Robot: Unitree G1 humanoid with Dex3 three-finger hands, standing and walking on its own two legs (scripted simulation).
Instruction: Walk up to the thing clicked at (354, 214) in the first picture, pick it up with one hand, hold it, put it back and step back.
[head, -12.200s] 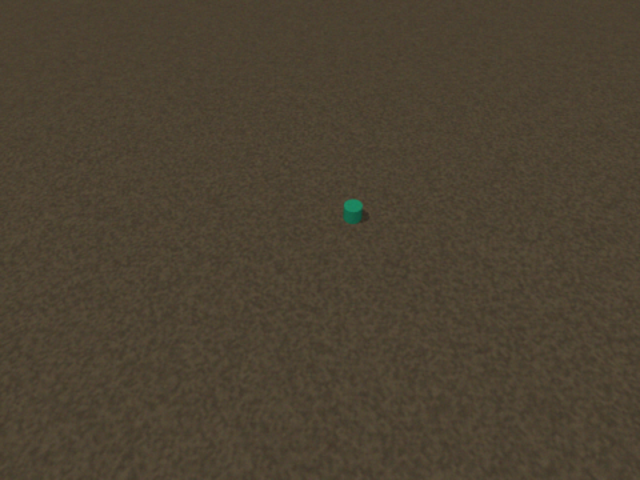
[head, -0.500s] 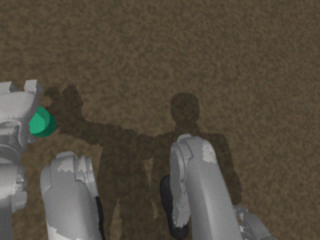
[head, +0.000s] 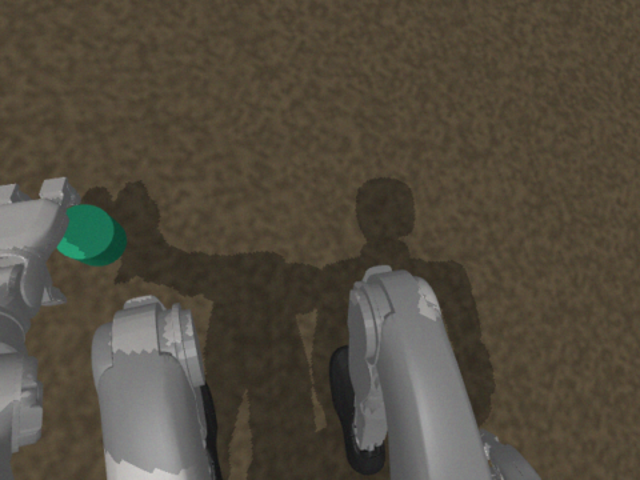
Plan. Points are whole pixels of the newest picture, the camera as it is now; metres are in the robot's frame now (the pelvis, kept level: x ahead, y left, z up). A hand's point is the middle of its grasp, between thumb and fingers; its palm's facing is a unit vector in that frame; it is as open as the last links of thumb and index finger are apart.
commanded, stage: rest palm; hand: left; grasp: from above
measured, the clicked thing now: (92, 236) +0.43 +0.29 -0.28
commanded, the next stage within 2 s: close in 1.30 s
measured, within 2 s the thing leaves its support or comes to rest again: neither
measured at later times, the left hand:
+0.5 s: hand (80, 234) +0.43 +0.29 -0.24, palm faces -0.45 -0.12 -0.89, open 14.2 cm
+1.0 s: hand (91, 241) +0.42 +0.29 -0.26, palm faces -0.42 -0.11 -0.90, open 14.1 cm
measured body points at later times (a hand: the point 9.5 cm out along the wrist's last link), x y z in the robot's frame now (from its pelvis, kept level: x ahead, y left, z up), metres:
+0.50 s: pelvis +0.01 +0.00 -0.02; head +0.26 +0.08 +0.34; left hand +0.45 +0.30 -0.19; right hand +0.06 -0.26 -0.12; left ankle +0.08 +0.14 -0.28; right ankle +0.10 -0.12 -0.28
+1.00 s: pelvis +0.00 +0.01 -0.03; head +0.25 +0.10 +0.34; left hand +0.44 +0.29 -0.21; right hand +0.06 -0.26 -0.10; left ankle +0.08 +0.14 -0.28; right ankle +0.10 -0.12 -0.28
